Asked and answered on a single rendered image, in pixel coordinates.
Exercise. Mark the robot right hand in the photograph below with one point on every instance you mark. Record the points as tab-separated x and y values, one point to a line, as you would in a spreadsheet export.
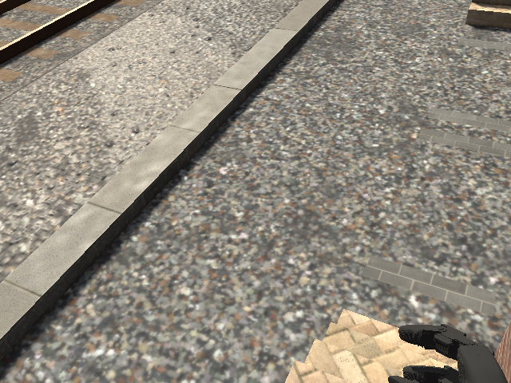
476	363

